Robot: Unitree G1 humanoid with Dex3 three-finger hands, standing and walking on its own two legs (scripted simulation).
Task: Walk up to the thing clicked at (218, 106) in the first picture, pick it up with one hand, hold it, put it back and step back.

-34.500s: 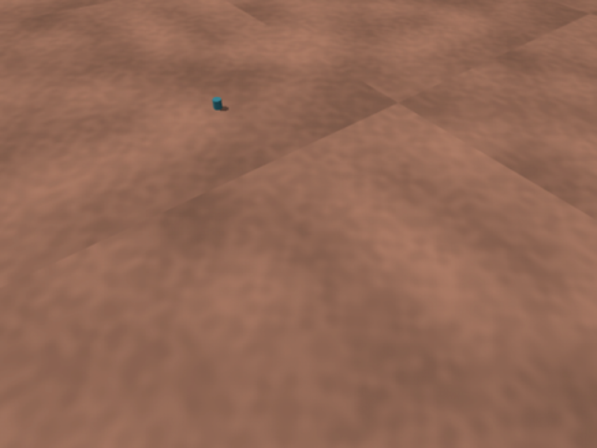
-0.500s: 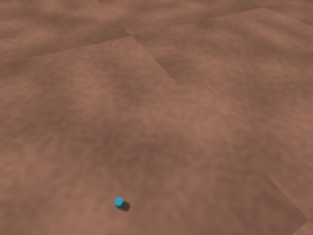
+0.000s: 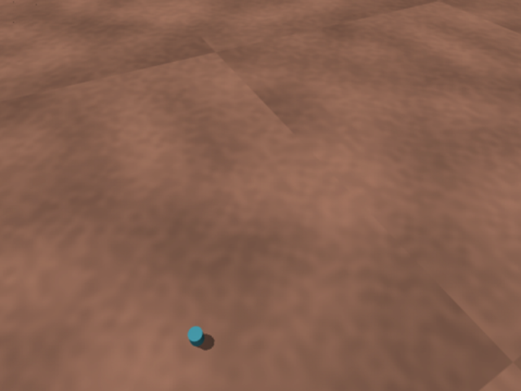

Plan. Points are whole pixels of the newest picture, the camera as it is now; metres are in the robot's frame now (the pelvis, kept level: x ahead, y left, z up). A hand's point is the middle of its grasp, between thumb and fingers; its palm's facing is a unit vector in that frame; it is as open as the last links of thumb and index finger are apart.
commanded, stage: stand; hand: left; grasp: from above
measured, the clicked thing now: (196, 336) +0.42 +0.24 -0.75
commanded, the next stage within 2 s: step back in 0.86 s
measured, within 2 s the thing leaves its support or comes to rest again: neither
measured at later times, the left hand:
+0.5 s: hand out of the picture +0.07 +0.25 -0.16, palm faces +0.01 -0.94 -0.34, open 7.4 cm
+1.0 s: hand out of the picture +0.07 +0.27 -0.16, palm faces +0.01 -0.93 -0.36, open 7.4 cm
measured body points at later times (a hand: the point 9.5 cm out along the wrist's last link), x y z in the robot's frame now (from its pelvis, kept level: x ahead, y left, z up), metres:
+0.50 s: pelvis +0.00 +0.00 +0.00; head +0.01 +0.00 +0.45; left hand +0.07 +0.30 -0.13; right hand +0.08 -0.30 -0.14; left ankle +0.01 +0.13 -0.75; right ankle -0.01 -0.12 -0.75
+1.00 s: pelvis -0.02 +0.00 -0.01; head +0.02 +0.00 +0.44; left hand +0.07 +0.31 -0.14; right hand +0.07 -0.30 -0.14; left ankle +0.01 +0.13 -0.74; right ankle -0.01 -0.12 -0.75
